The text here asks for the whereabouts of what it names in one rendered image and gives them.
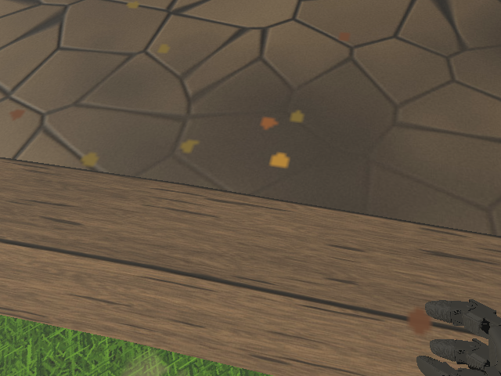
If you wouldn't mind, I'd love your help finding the right robot hand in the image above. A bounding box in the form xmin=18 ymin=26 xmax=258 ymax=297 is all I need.
xmin=416 ymin=299 xmax=501 ymax=376

